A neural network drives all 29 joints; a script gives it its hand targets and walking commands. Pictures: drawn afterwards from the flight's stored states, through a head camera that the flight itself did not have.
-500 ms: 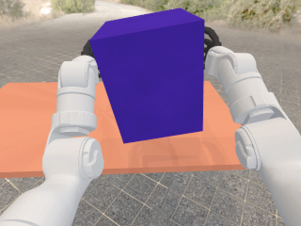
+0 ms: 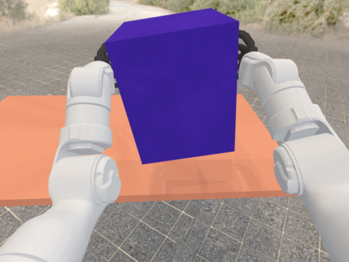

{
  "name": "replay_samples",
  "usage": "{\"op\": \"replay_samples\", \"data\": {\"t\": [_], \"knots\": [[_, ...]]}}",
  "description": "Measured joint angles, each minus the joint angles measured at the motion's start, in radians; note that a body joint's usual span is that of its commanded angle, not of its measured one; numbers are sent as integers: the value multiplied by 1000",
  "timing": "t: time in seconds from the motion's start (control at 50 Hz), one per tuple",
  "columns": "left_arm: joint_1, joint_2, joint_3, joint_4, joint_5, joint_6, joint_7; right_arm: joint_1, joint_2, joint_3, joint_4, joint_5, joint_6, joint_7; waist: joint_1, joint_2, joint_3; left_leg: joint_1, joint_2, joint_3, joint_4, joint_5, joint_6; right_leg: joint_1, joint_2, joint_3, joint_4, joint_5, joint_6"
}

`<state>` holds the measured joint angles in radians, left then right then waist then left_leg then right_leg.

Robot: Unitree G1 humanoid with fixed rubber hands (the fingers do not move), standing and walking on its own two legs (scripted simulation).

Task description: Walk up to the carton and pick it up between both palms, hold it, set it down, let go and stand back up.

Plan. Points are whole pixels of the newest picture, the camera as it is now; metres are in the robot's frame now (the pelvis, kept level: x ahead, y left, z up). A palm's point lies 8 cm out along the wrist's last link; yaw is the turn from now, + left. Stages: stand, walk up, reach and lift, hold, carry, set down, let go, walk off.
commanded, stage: hold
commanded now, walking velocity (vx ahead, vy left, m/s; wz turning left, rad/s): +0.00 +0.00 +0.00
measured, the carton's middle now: (177, 84) +0.39 +0.00 +0.29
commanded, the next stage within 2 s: none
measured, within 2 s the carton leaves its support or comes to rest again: neither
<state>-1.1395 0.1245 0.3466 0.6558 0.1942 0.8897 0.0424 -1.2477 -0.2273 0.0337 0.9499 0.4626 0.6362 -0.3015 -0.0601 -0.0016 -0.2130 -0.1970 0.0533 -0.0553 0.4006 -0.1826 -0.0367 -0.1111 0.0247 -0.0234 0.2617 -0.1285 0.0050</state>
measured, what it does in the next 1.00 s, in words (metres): stands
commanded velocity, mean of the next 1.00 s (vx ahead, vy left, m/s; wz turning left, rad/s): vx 0.00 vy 0.00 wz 0.00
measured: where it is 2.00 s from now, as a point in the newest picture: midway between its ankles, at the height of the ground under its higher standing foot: outside the picture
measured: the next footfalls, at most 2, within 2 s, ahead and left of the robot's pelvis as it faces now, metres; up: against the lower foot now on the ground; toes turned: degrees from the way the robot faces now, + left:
none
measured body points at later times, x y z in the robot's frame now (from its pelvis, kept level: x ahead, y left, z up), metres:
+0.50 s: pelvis +0.01 +0.00 +0.00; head -0.08 +0.03 +0.44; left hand +0.40 +0.16 +0.32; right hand +0.39 -0.14 +0.34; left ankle +0.02 +0.14 -0.75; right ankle +0.01 -0.13 -0.75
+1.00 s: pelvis +0.01 +0.00 +0.00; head -0.09 +0.02 +0.44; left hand +0.40 +0.15 +0.32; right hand +0.39 -0.14 +0.34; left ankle +0.02 +0.14 -0.75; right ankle +0.01 -0.13 -0.75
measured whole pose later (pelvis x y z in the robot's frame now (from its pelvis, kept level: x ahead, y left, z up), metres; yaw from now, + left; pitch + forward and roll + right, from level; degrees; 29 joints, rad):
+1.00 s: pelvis +0.01 +0.00 +0.00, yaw +0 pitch -1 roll -2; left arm -1.13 0.12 0.34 0.62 0.19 0.91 0.04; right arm -1.23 -0.24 0.05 0.91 0.49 0.67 -0.32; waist -0.08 0.01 -0.22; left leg -0.19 0.05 -0.07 0.41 -0.20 -0.03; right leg -0.09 0.03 0.00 0.25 -0.14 0.01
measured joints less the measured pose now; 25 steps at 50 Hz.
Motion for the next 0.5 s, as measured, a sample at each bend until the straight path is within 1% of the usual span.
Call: {"op": "replay_samples", "data": {"t": [0.1, 0.18, 0.22, 0.42, 0.5], "knots": [[5, 3, -5, -9, -6, 4, 0, 4, -1, 11, -10, 4, 4, -2, 3, 1, 0, -6, 1, -1, 8, -5, 0, -4, 3, 4, 2, -2, 0], [9, 6, -11, -24, -10, 14, 2, -2, 1, 9, -6, 7, 3, -2, -2, 5, 7, -3, -2, -8, 10, -7, 1, 5, 2, 1, -3, -2, 1], [2, 5, -4, -10, -8, 11, 2, -3, 2, 1, -2, 2, 8, -3, -2, 3, 5, -3, -4, -9, 7, -6, 2, 2, 0, 2, 0, -4, 2], [21, 4, -15, -53, -10, 25, 1, 19, -4, 22, -44, 25, 15, -11, -7, 0, 3, -1, -3, -9, 12, -14, 2, 8, 4, 11, -6, -4, 3], [21, 1, -17, -49, -9, 28, 1, 14, -5, 12, -34, 24, 20, -10, -11, 0, 1, -1, -5, -12, 14, -16, 2, 9, 4, 11, -3, -8, 3]]}}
